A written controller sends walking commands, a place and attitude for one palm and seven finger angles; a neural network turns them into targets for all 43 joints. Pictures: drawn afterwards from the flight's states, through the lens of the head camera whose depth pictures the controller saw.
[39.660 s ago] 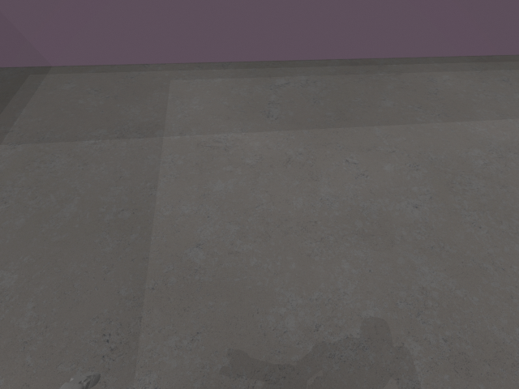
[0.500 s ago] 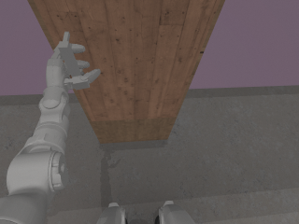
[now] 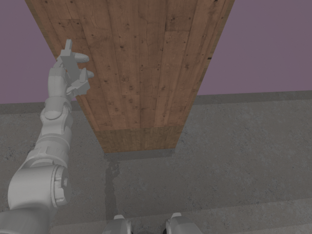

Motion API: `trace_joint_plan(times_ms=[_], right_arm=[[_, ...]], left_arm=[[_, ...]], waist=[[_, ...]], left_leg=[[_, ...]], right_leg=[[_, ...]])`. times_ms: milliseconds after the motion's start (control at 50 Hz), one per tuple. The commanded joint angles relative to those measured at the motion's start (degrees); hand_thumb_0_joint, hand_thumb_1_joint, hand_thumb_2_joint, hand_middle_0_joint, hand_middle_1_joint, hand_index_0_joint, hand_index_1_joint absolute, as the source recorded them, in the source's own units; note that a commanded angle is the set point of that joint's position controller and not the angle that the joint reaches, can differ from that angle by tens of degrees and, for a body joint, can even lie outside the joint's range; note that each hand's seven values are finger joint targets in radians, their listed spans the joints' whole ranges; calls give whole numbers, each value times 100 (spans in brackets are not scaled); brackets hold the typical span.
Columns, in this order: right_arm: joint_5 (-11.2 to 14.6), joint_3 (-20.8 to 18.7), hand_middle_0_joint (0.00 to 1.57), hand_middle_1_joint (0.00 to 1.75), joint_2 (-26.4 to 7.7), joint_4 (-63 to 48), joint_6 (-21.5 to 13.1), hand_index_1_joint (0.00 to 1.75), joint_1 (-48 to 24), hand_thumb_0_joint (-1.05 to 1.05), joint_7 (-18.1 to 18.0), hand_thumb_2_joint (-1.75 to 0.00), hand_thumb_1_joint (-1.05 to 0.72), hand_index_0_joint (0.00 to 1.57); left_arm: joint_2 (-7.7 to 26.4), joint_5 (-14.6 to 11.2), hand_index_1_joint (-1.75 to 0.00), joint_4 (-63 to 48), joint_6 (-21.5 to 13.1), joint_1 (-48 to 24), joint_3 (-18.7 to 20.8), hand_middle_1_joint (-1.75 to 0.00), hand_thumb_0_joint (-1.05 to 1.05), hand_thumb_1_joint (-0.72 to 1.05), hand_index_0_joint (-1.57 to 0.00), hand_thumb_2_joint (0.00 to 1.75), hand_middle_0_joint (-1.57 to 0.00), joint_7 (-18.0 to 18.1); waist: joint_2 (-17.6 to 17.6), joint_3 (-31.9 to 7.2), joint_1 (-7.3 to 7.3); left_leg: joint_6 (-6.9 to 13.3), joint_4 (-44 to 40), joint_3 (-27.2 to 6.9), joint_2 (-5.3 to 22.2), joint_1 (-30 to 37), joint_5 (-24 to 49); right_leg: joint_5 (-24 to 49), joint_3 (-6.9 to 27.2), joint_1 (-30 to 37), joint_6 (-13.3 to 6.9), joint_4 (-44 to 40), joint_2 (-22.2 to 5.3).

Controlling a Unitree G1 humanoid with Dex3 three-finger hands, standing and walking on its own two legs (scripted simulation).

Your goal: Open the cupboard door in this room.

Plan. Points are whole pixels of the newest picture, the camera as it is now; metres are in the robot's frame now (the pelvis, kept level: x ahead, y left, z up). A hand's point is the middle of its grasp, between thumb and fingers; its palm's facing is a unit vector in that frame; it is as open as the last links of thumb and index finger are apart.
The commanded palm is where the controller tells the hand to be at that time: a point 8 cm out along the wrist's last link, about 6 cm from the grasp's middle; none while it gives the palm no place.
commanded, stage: pull the door open along its arc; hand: left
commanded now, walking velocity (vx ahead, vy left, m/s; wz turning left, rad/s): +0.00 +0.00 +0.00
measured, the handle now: (76, 68) +0.53 +0.18 +0.08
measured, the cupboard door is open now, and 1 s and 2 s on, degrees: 0 40 39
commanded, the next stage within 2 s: open thumb and fingers to let go in 0.82 s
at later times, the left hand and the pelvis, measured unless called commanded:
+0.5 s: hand (108, 135) +0.33 +0.09 +0.08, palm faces +0.25 -0.96 +0.08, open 5.8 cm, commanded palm +0.28 +0.14 +0.08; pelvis +0.01 +0.00 +0.02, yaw +0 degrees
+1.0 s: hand (138, 165) +0.26 +0.03 +0.08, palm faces +0.35 -0.94 -0.05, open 5.9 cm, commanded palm +0.22 +0.07 +0.08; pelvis +0.01 -0.06 +0.02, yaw +4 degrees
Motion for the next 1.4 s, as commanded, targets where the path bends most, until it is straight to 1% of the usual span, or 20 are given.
trace_joint_plan(times_ms=[0, 140, 260, 280, 300, 360, 380, 420, 460, 520, 580, 660, 740, 800, 900, 960, 1100, 1180, 1300, 1380], right_arm=[[32, -391, 20, 30, -940, -523, -81, 30, 661, 0, -43, -90, -90, 20], [135, -436, 20, 30, -826, -910, -113, 30, 363, 0, 36, -90, -90, 20], [177, -442, 20, 30, -699, -1196, -257, 30, -59, 0, 59, -90, -90, 20], [157, -415, 20, 30, -557, -1221, -310, 30, -254, 0, 66, -90, -90, 20], [130, -401, 20, 30, -543, -1248, -370, 30, -320, 0, 93, -90, -90, 20], [-13, -380, 20, 30, -430, -1331, -475, 30, -608, 0, 176, -90, -90, 20], [-63, -372, 20, 30, -399, -1366, -491, 30, -691, 0, 214, -90, -90, 20], [-153, -370, 20, 30, -387, -1366, -483, 30, -786, 0, 218, -90, -90, 20], [-214, -351, 20, 30, -303, -1461, -455, 30, -966, 0, 234, -90, -90, 20], [-288, -300, 20, 30, -218, -1510, -386, 30, -1138, 0, 139, -90, -90, 20], [-292, -236, 20, 30, -78, -1593, -367, 30, -1387, 0, 61, -90, -90, 20], [-198, -147, 20, 30, 8, -1697, -326, 30, -1661, 0, 43, -90, -90, 20], [-166, -73, 20, 30, 73, -1755, -352, 30, -1786, 0, 131, -90, -90, 20], [-198, -48, 20, 30, 54, -1775, -440, 30, -1814, 0, 160, -90, -90, 20], [-268, -71, 20, 30, 2, -1583, -574, 30, -1743, 0, 3, -90, -90, 20], [-303, -124, 20, 30, 21, -1528, -692, 30, -1745, 0, -41, -90, -90, 20], [-282, -213, 20, 30, -87, -1452, -755, 30, -1490, 0, -87, -90, -90, 20], [-278, -212, 20, 30, -108, -1451, -748, 30, -1493, 0, -109, -90, -90, 20], [-266, -230, 20, 30, -82, -1472, -747, 30, -1484, 0, -137, -90, -90, 20], [-262, -225, 20, 30, -85, -1492, -770, 30, -1482, 0, -138, -90, -90, 20]], left_arm=[[944, -156, -135, -1693, -484, -1829, 34, -135, 0, 90, -40, 90, -40, -76], [385, -360, -135, -3202, -341, 279, -236, -135, 0, 90, -40, 90, -40, 1], [-369, -407, -135, -4764, -175, 1940, -910, -135, 0, 90, -40, 90, -40, 178], [-681, -640, -135, -5076, -101, 2056, -657, -135, 0, 90, -40, 90, -40, 671], [-1018, -498, -135, -5391, -44, 2263, -1074, -135, 0, 90, -40, 90, -40, 972], [-1484, -176, -135, -6142, 90, 3203, -1257, -135, 0, 90, -40, 90, -40, 2061], [-1772, 28, -135, -6328, 155, 3452, -1566, -135, 0, 90, -40, 90, -40, 2361], [-1879, 435, -135, -6522, 269, 3741, -1763, -135, 0, 90, -40, 90, -40, 2972], [-2308, 831, -135, -6866, 448, 3948, -2292, -135, 0, 90, -40, 90, -40, 3450], [-2518, 1186, -135, -6951, 794, 4326, -2464, -135, 0, 90, -40, 90, -40, 3957], [-2953, 1314, -135, -7292, 1054, 4782, -2954, -135, 0, 90, -40, 90, -40, 4040], [-3170, 944, -135, -7858, 1319, 5901, -3231, -135, 0, 90, -40, 90, -40, 3798], [-3279, 896, -135, -8410, 1464, 7127, -3480, -135, 0, 90, -40, 90, -40, 3549], [-3394, 951, -135, -8471, 1509, 6769, -3721, -135, 0, 90, -40, 90, -40, 3550], [-2978, 1009, -135, -7925, 1329, 5357, -3252, -135, 0, 90, -40, 90, -40, 3755], [-3076, 978, -133, -7730, 1212, 5455, -3177, -133, 0, 69, -38, 81, -38, 3831], [-2828, 1009, -127, -7742, 869, 5350, -3200, -127, 0, 20, -35, 60, -35, 3544], [-2780, 987, -124, -7594, 758, 5287, -3187, -124, 0, -8, -33, 48, -33, 3463], [-2775, 973, -120, -7632, 670, 5259, -3119, -120, 0, -50, -30, 30, -30, 3526], [-2830, 966, -110, -7591, 688, 5309, -3140, -110, 0, -50, -28, 30, -28, 3566]], waist=[[286, -2727, 171], [177, -2616, 533], [48, -2129, 634], [71, -2021, 903], [51, -1941, 778], [-84, -1840, 961], [-105, -1771, 913], [-365, -1563, 872], [-136, -1541, 840], [-390, -1385, 863], [-361, -1374, 880], [-469, -1130, 954], [-357, -849, 964], [-389, -635, 801], [-702, -497, 652], [-736, -847, 806], [-871, -1002, 710], [-872, -867, 668], [-802, -1115, 748], [-872, -1090, 734]], left_leg=[[3, -615, -275, -145, 2209, 2486], [8, -826, -141, -116, 2440, 3163], [7, -1045, -81, -101, 2557, 2997], [-48, -1110, -46, -112, 2435, 2937], [-69, -1120, -83, -91, 2525, 2942], [-107, -1116, -105, -99, 2437, 2917], [-107, -1107, -100, -102, 2442, 2777], [-98, -1090, -150, -115, 2280, 2444], [-99, -1082, -134, -142, 2290, 2207], [-99, -1087, -169, -187, 2152, 1821], [-87, -1104, -136, -235, 2261, 1761], [-91, -1177, -110, -264, 2376, 1779], [-102, -1100, -101, -283, 2384, 1851], [-95, -965, -154, -342, 2323, 1484], [-90, -793, -256, -411, 2000, 1098], [-99, -762, -269, -444, 1953, 1099], [-72, -795, -314, -402, 1773, 1194], [-53, -772, -334, -394, 1647, 981], [-55, -777, -313, -393, 1670, 1046], [-42, -784, -289, -385, 1722, 1079]], right_leg=[[2466, 57, 1161, -17, -633, 166], [3060, 20, 1701, -20, -721, 161], [2939, -16, 1877, 7, -858, 113], [2796, -87, 1959, 4, -886, 111], [2713, -122, 1900, 11, -863, 108], [2624, -168, 1988, -6, -780, 58], [2528, -187, 1920, -1, -776, 37], [2335, -172, 1912, -18, -777, 10], [2189, -148, 1853, -40, -778, -36], [1898, -136, 1945, -82, -900, -38], [1931, -119, 2102, -108, -1031, -64], [2293, -55, 2457, -69, -1295, -120], [2849, 16, 2558, -16, -1389, -204], [2495, 152, 2287, 61, -1533, -297], [2068, 521, 1981, 190, -1694, -463], [2143, 693, 2169, 219, -1736, -555], [2740, 912, 2454, 301, -1649, -686], [2248, 961, 2285, 302, -1710, -714], [2194, 882, 2344, 251, -1581, -656], [2224, 752, 2264, 243, -1528, -593]])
